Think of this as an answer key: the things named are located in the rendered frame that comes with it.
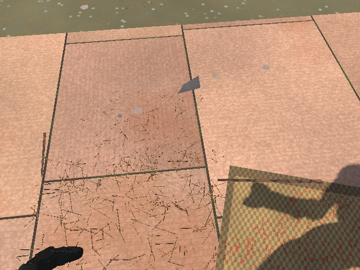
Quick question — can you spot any left robot hand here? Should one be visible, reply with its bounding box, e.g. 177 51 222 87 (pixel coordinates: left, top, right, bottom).
18 246 83 270

